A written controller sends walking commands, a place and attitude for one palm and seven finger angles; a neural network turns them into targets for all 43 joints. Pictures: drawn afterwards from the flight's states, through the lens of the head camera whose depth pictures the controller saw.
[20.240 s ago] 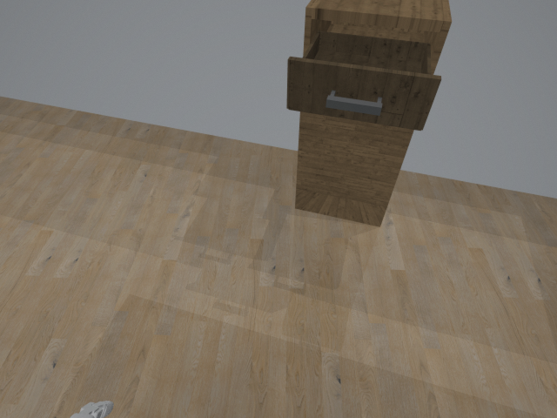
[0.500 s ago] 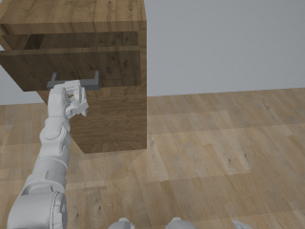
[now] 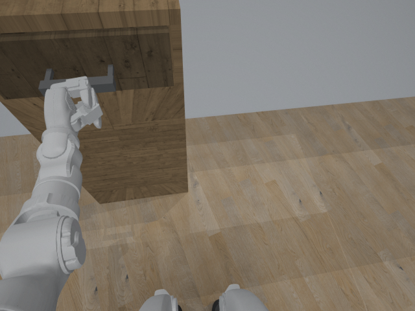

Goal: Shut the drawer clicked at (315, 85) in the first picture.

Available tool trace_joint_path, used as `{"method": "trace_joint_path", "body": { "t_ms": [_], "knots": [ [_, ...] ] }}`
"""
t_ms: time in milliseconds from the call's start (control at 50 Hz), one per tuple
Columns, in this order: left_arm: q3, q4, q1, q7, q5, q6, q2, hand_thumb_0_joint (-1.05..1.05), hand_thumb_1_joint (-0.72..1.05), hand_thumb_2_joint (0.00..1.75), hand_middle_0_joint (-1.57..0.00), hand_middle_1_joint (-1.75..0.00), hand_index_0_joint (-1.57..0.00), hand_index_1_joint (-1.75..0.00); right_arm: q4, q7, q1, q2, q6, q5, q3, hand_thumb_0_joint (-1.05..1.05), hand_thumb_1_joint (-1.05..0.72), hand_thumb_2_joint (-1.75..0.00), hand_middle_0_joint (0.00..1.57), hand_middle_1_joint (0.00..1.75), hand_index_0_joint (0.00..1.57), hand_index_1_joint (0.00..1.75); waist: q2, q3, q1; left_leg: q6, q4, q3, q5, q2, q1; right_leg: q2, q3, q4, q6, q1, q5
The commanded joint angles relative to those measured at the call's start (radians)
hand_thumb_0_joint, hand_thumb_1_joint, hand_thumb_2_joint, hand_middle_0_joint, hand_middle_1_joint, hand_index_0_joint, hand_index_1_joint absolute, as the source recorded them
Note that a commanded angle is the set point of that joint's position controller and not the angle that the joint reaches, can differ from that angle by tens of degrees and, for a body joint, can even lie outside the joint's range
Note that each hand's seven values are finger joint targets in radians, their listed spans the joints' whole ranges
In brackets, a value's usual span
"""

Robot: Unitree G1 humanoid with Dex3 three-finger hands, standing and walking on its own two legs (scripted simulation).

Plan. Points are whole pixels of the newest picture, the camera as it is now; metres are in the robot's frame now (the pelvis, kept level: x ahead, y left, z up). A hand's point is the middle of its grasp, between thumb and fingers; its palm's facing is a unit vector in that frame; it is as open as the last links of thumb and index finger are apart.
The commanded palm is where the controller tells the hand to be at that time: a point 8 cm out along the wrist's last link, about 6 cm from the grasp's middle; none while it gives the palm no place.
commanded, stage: push the drawer shut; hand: left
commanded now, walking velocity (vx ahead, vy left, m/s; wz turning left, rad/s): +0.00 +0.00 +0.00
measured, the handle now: (80, 78) +0.56 +0.22 +0.08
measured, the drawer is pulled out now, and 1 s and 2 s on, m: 0.02 0.00 0.00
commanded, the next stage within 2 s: pull the fist back off the drawer in 0.62 s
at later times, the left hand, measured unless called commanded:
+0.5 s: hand (88, 99) +0.51 +0.20 +0.08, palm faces +0.10 -0.99 -0.03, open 3.0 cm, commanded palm +0.52 +0.24 +0.08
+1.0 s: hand (87, 98) +0.51 +0.20 +0.08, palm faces +0.11 -0.99 -0.04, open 3.2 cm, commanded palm +0.51 +0.23 +0.08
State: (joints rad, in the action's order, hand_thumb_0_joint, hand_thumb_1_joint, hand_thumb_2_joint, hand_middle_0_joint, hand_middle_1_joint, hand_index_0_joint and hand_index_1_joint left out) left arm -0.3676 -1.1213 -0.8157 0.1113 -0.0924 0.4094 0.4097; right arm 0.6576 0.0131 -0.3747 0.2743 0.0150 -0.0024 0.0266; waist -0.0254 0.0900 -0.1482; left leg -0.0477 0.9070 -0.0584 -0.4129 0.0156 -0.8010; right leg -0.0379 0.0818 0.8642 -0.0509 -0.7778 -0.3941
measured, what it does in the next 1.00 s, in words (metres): stands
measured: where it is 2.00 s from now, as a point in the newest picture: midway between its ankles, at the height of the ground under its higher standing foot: outside the picture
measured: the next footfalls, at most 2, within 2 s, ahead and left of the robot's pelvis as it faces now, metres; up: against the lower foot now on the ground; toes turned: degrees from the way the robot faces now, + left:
none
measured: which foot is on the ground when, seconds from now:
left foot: down 0.00-1.00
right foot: down 0.00-1.00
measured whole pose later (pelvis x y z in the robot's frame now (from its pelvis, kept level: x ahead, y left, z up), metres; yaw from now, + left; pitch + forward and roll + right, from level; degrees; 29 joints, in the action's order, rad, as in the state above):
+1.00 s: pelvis -0.03 +0.02 -0.01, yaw +1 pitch +22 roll -4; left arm -0.33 -1.35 -1.09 0.07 -0.03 0.40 0.54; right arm 0.69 0.01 -0.45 0.30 -0.05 0.04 0.07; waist -0.03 0.09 -0.22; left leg -0.07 0.99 -0.02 -0.38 0.00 -0.98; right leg -0.02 0.13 0.90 -0.03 -0.92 -0.36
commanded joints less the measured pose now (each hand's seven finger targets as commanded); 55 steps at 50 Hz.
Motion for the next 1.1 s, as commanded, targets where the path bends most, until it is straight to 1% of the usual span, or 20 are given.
{"method": "trace_joint_path", "body": {
  "t_ms": [0, 40, 80, 100, 160, 240, 260, 280, 360, 400, 520, 580, 660, 680, 720, 740, 800, 860, 980, 1080],
  "knots": [
    [-0.054, 0.223, -0.471, -0.02, -0.009, 0.077, 0.278, 0.0, 0.9, 0.9, -1.4, -1.6, -1.4, -1.6, -0.073, -0.006, -0.141, 0.162, -0.011, 0.007, -0.057, 0.0, -0.9, -0.9, 0.2, 0.3, 0.2, 0.3, -0.054, 0.464, -0.008, 0.007, -0.082, 0.092, 0.32, -0.005, 0.266, 0.002, -0.095, -0.095, 0.034, 0.217, 0.316],
    [-0.071, 0.204, -0.5, -0.021, -0.005, 0.074, 0.311, 0.0, 0.9, 0.9, -1.4, -1.6, -1.4, -1.6, -0.066, -0.008, -0.153, 0.166, -0.003, 0.008, -0.055, 0.0, -0.9, -0.9, 0.2, 0.3, 0.2, 0.3, -0.029, 0.439, -0.02, 0.003, -0.079, 0.091, 0.318, -0.004, 0.239, 0.001, -0.097, -0.095, 0.035, 0.22, 0.322],
    [-0.071, 0.185, -0.508, -0.022, 0.004, 0.068, 0.315, 0.0, 0.9, 0.9, -1.4, -1.6, -1.4, -1.6, -0.071, -0.006, -0.157, 0.166, 0.002, 0.009, -0.053, 0.0, -0.9, -0.9, 0.2, 0.3, 0.2, 0.3, -0.058, 0.426, -0.02, 0.003, -0.08, 0.087, 0.306, -0.006, 0.231, 0.001, -0.1, -0.1, 0.035, 0.212, 0.314],
    [-0.057, 0.165, -0.527, -0.02, 0.011, 0.064, 0.314, 0.0, 0.9, 0.9, -1.4, -1.6, -1.4, -1.6, -0.067, -0.007, -0.159, 0.166, 0.005, 0.007, -0.051, 0.0, -0.9, -0.9, 0.2, 0.3, 0.2, 0.3, -0.049, 0.401, -0.033, 0.003, -0.08, 0.089, 0.289, -0.004, 0.216, 0.002, -0.099, -0.103, 0.036, 0.197, 0.297],
    [-0.094, 0.153, -0.561, -0.024, 0.018, 0.061, 0.369, 0.0, 0.9, 0.9, -1.4, -1.6, -1.4, -1.6, -0.067, -0.01, -0.177, 0.175, 0.01, 0.012, -0.051, 0.0, -0.9, -0.9, 0.2, 0.3, 0.2, 0.3, -0.061, 0.426, -0.039, 0.001, -0.074, 0.09, 0.299, -0.004, 0.215, 0.001, -0.102, -0.101, 0.037, 0.197, 0.301],
    [-0.062, 0.14, -0.671, -0.021, 0.025, 0.062, 0.351, 0.0, 0.9, 0.9, -1.4, -1.6, -1.4, -1.6, -0.051, -0.012, -0.192, 0.174, 0.009, 0.014, -0.048, 0.0, -0.9, -0.9, 0.2, 0.3, 0.2, 0.3, -0.079, 0.406, -0.081, -0.001, -0.06, 0.104, 0.285, 0.0, 0.223, -0.001, -0.095, -0.102, 0.039, 0.128, 0.268],
    [-0.076, 0.144, -0.682, -0.023, 0.027, 0.065, 0.375, 0.0, 0.9, 0.9, -1.4, -1.6, -1.4, -1.6, -0.048, -0.014, -0.195, 0.18, 0.009, 0.015, -0.05, 0.0, -0.9, -0.9, 0.2, 0.3, 0.2, 0.3, -0.088, 0.425, -0.077, 0.002, -0.058, 0.109, 0.281, 0.002, 0.233, -0.001, -0.093, -0.1, 0.039, 0.119, 0.253],
    [-0.05, 0.142, -0.705, -0.023, 0.028, 0.066, 0.348, 0.0, 0.9, 0.9, -1.4, -1.6, -1.4, -1.6, -0.047, -0.014, -0.197, 0.178, 0.007, 0.016, -0.049, 0.0, -0.9, -0.9, 0.2, 0.3, 0.2, 0.3, -0.092, 0.431, -0.09, 0.002, -0.058, 0.115, 0.278, 0.002, 0.247, -0.003, -0.088, -0.1, 0.039, 0.1, 0.239],
    [-0.045, 0.133, -0.781, -0.031, 0.032, 0.077, 0.356, 0.0, 0.9, 0.9, -1.4, -1.6, -1.4, -1.6, -0.028, -0.014, -0.21, 0.186, -0.002, 0.024, -0.045, 0.0, -0.9, -0.9, 0.2, 0.3, 0.2, 0.3, -0.13, 0.458, -0.107, 0.007, -0.048, 0.14, 0.267, 0.009, 0.283, -0.006, -0.078, -0.094, 0.035, 0.036, 0.189],
    [-0.02, 0.117, -0.813, -0.035, 0.031, 0.075, 0.333, 0.0, 0.9, 0.9, -1.4, -1.6, -1.4, -1.6, -0.024, -0.014, -0.209, 0.189, -0.007, 0.025, -0.043, 0.0, -0.9, -0.9, 0.2, 0.3, 0.2, 0.3, -0.14, 0.444, -0.125, 0.008, -0.05, 0.15, 0.227, 0.012, 0.29, -0.008, -0.072, -0.1, 0.037, -0.006, 0.14],
    [0.008, 0.062, -0.877, -0.048, 0.041, 0.058, 0.347, 0.0, 0.9, 0.9, -1.4, -1.6, -1.4, -1.6, -0.014, -0.022, -0.216, 0.206, -0.03, 0.026, -0.029, 0.0, -0.9, -0.9, 0.2, 0.3, 0.2, 0.3, -0.16, 0.398, -0.155, 0.008, -0.068, 0.174, 0.095, 0.018, 0.248, -0.005, -0.063, -0.102, 0.036, -0.078, 0.037],
    [-0.005, 0.071, -0.914, -0.055, 0.042, 0.059, 0.383, 0.0, 0.9, 0.9, -1.4, -1.6, -1.4, -1.6, -0.012, -0.029, -0.223, 0.214, -0.044, 0.028, -0.026, 0.0, -0.9, -0.9, 0.2, 0.3, 0.2, 0.3, -0.167, 0.427, -0.158, 0.008, -0.072, 0.184, 0.074, 0.022, 0.255, -0.004, -0.063, -0.1, 0.036, -0.08, 0.023],
    [0.04, 0.07, -0.943, -0.055, 0.032, 0.053, 0.325, 0.0, 0.9, 0.9, -1.4, -1.6, -1.4, -1.6, 0.0, -0.03, -0.232, 0.219, -0.067, 0.028, -0.023, 0.0, -0.9, -0.9, 0.2, 0.3, 0.2, 0.3, -0.181, 0.426, -0.179, 0.01, -0.086, 0.206, 0.038, 0.03, 0.286, -0.004, -0.056, -0.101, 0.038, -0.128, 0.007],
    [0.012, 0.057, -0.943, -0.059, 0.032, 0.05, 0.366, 0.0, 0.9, 0.9, -1.4, -1.6, -1.4, -1.6, 0.003, -0.033, -0.232, 0.225, -0.071, 0.028, -0.022, 0.0, -0.9, -0.9, 0.2, 0.3, 0.2, 0.3, -0.171, 0.414, -0.174, 0.01, -0.089, 0.204, -0.001, 0.031, 0.257, -0.003, -0.06, -0.104, 0.039, -0.124, -0.014],
    [0.016, 0.065, -0.953, -0.064, 0.032, 0.046, 0.367, 0.0, 0.9, 0.9, -1.4, -1.6, -1.4, -1.6, 0.002, -0.035, -0.237, 0.226, -0.082, 0.029, -0.019, 0.0, -0.9, -0.9, 0.2, 0.3, 0.2, 0.3, -0.176, 0.41, -0.174, 0.01, -0.101, 0.208, -0.027, 0.03, 0.25, -0.001, -0.058, -0.105, 0.038, -0.119, -0.026],
    [0.038, 0.076, -0.963, -0.064, 0.032, 0.048, 0.336, 0.0, 0.9, 0.9, -1.4, -1.6, -1.4, -1.6, 0.0, -0.034, -0.236, 0.225, -0.086, 0.031, -0.02, 0.0, -0.9, -0.9, 0.2, 0.3, 0.2, 0.3, -0.187, 0.426, -0.179, 0.009, -0.1, 0.212, -0.018, 0.03, 0.27, -0.002, -0.058, -0.102, 0.036, -0.128, -0.02],
    [0.002, 0.048, -0.94, -0.069, 0.036, 0.047, 0.368, 0.0, 0.9, 0.9, -1.4, -1.6, -1.4, -1.6, 0.002, -0.029, -0.245, 0.228, -0.088, 0.035, -0.021, 0.0, -0.9, -0.9, 0.2, 0.3, 0.2, 0.3, -0.162, 0.431, -0.166, 0.012, -0.094, 0.216, -0.016, 0.027, 0.257, -0.003, -0.054, -0.099, 0.034, -0.114, -0.018],
    [0.036, 0.038, -0.935, -0.068, 0.043, 0.047, 0.312, 0.0, 0.9, 0.9, -1.4, -1.6, -1.4, -1.6, -0.001, -0.021, -0.247, 0.225, -0.084, 0.039, -0.023, 0.0, -0.9, -0.9, 0.2, 0.3, 0.2, 0.3, -0.177, 0.404, -0.168, 0.015, -0.098, 0.225, -0.022, 0.029, 0.269, -0.002, -0.049, -0.094, 0.03, -0.146, -0.019],
    [0.016, 0.049, -0.909, -0.08, 0.047, 0.051, 0.306, 0.0, 0.9, 0.9, -1.4, -1.6, -1.4, -1.6, -0.006, -0.008, -0.251, 0.227, -0.072, 0.047, -0.034, 0.0, -0.9, -0.9, 0.2, 0.3, 0.2, 0.3, -0.158, 0.411, -0.157, 0.016, -0.094, 0.236, -0.005, 0.028, 0.285, 0.0, -0.045, -0.088, 0.027, -0.152, -0.003],
    [0.019, 0.073, -0.852, -0.073, 0.048, 0.054, 0.281, 0.0, 0.9, 0.9, -1.4, -1.6, -1.4, -1.6, -0.019, 0.002, -0.244, 0.218, -0.052, 0.047, -0.04, 0.0, -0.9, -0.9, 0.2, 0.3, 0.2, 0.3, -0.167, 0.435, -0.131, 0.021, -0.086, 0.228, 0.061, 0.027, 0.317, -0.002, -0.043, -0.082, 0.022, -0.13, 0.029]
  ]
}}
